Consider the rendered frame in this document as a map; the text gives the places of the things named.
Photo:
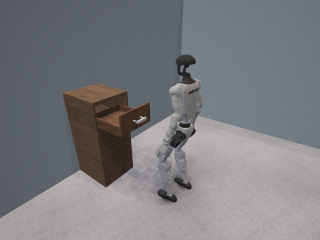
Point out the robot right thigh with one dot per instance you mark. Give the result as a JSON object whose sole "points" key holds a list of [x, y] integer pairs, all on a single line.
{"points": [[178, 153]]}

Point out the robot left thigh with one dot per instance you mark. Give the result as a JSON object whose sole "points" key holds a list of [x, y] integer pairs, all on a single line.
{"points": [[176, 140]]}

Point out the robot left hand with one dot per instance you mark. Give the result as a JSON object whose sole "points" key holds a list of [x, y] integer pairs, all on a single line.
{"points": [[162, 148]]}

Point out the handle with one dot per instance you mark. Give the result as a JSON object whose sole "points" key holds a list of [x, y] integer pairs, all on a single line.
{"points": [[140, 120]]}

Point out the left robot upper arm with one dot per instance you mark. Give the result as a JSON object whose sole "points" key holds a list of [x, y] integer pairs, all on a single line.
{"points": [[175, 93]]}

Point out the robot thigh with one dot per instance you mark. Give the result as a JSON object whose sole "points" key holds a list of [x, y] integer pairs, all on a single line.
{"points": [[176, 140], [178, 153]]}

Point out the drawer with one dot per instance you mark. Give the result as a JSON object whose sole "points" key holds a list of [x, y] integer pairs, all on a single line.
{"points": [[118, 119]]}

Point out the cabinet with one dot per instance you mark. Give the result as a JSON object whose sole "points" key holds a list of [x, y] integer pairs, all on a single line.
{"points": [[102, 155]]}

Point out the left robot forearm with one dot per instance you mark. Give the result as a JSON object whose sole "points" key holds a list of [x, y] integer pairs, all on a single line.
{"points": [[173, 125]]}

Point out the right robot forearm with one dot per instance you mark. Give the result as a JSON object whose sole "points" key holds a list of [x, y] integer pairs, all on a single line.
{"points": [[192, 121]]}

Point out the right robot upper arm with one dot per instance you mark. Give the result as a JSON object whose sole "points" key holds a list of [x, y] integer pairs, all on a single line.
{"points": [[199, 101]]}

